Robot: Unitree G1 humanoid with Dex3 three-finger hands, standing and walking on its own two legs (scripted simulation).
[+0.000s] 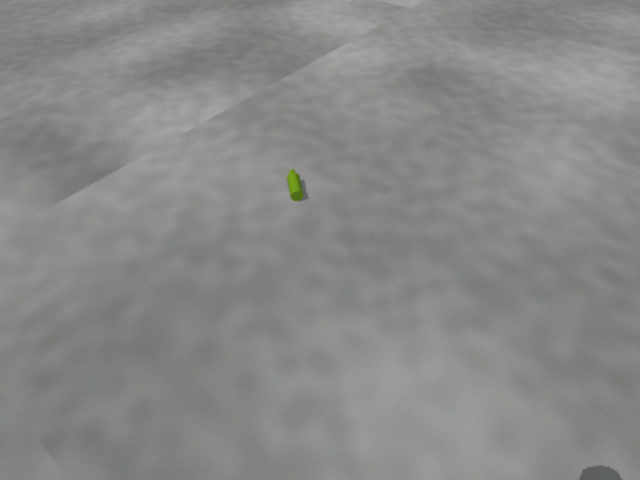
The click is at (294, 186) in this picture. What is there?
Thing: lying bottle
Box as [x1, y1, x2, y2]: [287, 169, 302, 200]
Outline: 291,169 289,171 290,173 287,176 290,195 293,200 298,200 302,197 298,175
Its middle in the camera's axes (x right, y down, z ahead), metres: -0.13 -0.28 +1.95
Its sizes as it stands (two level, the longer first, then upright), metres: 0.200 0.061 0.061
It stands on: the floor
